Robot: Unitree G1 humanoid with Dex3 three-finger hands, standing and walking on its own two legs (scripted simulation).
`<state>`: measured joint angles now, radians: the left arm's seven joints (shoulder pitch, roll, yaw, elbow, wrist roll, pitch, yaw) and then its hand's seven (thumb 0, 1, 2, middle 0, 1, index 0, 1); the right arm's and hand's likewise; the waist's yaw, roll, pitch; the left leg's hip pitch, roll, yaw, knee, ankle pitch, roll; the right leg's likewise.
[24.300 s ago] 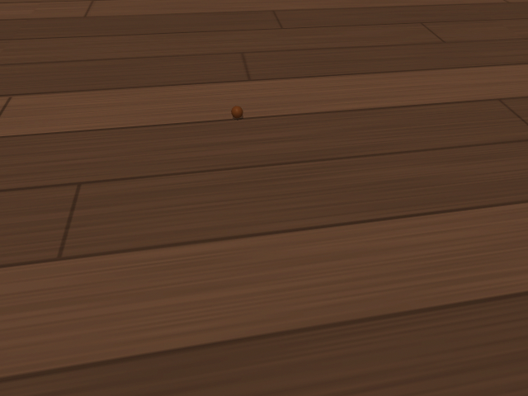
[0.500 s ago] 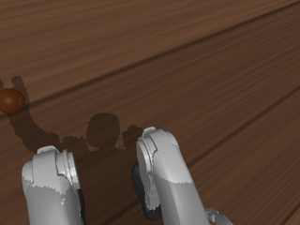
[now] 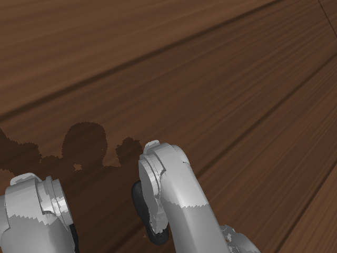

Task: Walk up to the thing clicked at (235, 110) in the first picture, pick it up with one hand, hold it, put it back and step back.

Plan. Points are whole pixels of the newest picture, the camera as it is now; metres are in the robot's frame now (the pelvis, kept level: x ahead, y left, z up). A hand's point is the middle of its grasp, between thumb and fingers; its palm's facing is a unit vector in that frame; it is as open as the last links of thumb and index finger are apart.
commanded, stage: rest palm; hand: left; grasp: from above
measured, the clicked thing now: out of the picture +0.47 +0.32 -0.27
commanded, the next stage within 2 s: close in 0.58 s
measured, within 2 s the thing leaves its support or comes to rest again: neither
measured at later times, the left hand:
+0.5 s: hand out of the picture +0.45 +0.31 -0.23, palm faces -0.42 -0.15 -0.89, open 14.0 cm
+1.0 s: hand out of the picture +0.45 +0.31 -0.25, palm faces -0.42 -0.15 -0.89, open 12.4 cm
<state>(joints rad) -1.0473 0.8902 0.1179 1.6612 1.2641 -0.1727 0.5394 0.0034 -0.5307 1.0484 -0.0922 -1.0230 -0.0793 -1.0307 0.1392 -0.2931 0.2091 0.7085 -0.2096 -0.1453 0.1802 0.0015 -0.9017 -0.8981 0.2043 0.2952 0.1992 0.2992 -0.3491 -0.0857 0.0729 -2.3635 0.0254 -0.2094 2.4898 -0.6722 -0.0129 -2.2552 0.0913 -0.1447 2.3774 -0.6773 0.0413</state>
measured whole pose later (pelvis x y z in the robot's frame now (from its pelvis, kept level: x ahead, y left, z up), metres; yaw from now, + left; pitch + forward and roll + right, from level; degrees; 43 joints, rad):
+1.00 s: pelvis +0.00 +0.00 +0.00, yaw -3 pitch +27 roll -14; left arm -1.04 1.00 0.12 1.73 1.25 -0.21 0.62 0.00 -0.29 0.94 -0.22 -1.04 -0.23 -1.01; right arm 0.11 -0.33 0.30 0.69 -0.26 -0.24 0.25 0.00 -0.90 -0.90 0.20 0.30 0.20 0.30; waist -0.38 -0.15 0.17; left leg -2.34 0.03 -0.27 2.54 -0.70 -0.02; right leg -2.22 0.11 -0.19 2.38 -0.68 0.05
